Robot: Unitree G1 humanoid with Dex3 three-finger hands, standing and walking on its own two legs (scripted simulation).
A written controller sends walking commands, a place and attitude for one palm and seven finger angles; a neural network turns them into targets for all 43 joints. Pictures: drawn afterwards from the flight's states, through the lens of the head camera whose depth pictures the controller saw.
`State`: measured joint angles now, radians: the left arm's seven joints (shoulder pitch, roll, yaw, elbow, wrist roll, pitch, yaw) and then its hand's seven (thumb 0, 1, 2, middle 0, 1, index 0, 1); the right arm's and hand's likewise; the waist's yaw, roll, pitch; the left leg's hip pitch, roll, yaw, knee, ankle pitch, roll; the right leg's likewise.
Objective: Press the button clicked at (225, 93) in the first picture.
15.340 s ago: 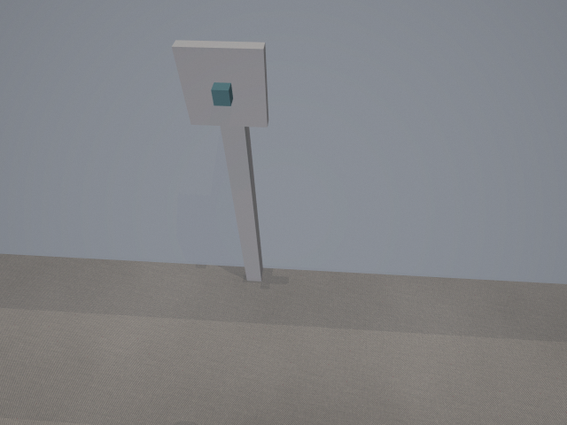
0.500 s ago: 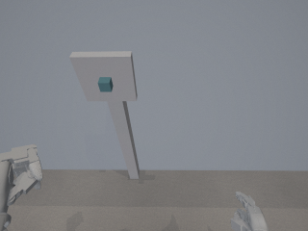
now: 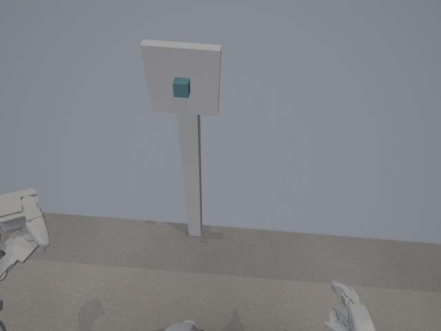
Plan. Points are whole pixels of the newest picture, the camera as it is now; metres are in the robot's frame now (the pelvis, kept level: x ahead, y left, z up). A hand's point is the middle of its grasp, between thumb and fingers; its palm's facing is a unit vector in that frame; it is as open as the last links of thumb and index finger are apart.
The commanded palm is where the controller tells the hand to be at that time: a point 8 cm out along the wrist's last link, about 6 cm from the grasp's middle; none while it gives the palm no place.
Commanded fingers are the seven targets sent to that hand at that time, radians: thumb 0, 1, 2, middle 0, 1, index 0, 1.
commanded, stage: step back with the hand held close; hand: left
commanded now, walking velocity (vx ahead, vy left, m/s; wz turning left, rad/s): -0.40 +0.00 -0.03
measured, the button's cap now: (181, 86) +0.62 +0.15 +0.11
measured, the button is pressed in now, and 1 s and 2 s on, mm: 0 0 0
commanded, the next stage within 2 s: stop stepping back and stand still in 0.30 s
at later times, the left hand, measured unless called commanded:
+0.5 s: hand out of the picture +0.08 +0.24 +0.19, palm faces +0.34 -0.85 -0.41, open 3.1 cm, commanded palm +0.04 +0.28 +0.19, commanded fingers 0.00 0.90 0.90 -1.30 -1.50 -1.30 -1.50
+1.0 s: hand out of the picture -0.05 +0.27 +0.18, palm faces +0.44 -0.81 -0.39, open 3.1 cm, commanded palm -0.10 +0.29 +0.19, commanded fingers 0.00 0.90 0.90 -1.30 -1.50 -1.30 -1.50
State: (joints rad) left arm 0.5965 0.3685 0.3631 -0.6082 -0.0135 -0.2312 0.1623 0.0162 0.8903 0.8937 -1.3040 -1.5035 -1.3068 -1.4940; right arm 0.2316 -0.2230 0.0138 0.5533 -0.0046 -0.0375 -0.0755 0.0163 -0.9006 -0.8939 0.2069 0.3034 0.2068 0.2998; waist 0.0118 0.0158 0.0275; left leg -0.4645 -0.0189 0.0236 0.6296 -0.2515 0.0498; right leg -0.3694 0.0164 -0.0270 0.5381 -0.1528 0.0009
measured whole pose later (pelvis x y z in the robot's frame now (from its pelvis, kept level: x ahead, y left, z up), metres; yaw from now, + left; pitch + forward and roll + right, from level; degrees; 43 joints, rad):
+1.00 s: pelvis -0.24 +0.02 +0.02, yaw -2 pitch +1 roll +2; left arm 0.57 0.34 0.36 -0.45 -0.01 -0.18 0.15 0.01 0.89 0.89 -1.31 -1.50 -1.31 -1.49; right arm 0.30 -0.22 -0.01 0.69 -0.02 -0.05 -0.08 0.02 -0.90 -0.89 0.21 0.30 0.21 0.30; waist 0.02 -0.04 -0.13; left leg -0.52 0.03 0.04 1.03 -0.30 0.01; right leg -0.30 0.01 -0.10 0.47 -0.26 -0.08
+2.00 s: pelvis -0.22 +0.03 +0.01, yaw -1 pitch +1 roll +0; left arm 0.64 0.38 0.34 -0.60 -0.03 -0.23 0.15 0.02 0.89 0.89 -1.30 -1.50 -1.31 -1.49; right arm 0.18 -0.18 0.02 0.57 0.01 -0.09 -0.06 0.02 -0.90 -0.89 0.20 0.30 0.20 0.30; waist 0.00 -0.01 0.04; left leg -0.24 0.02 0.08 0.51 -0.28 0.02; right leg -0.22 0.01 -0.07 0.49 -0.28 -0.03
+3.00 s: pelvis -0.26 +0.04 +0.02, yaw -1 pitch -1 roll +0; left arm 0.23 0.21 0.02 1.13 0.01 0.00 0.02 0.01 0.91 0.89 -0.24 -0.36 -0.24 -0.35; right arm 0.28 -0.18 0.00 1.11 -0.02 0.02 -0.01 0.01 -0.91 -0.89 0.20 0.30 0.20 0.30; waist 0.00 0.03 0.04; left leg -0.22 -0.01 0.09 0.42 -0.17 0.04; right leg -0.22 -0.01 -0.06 0.43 -0.19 -0.01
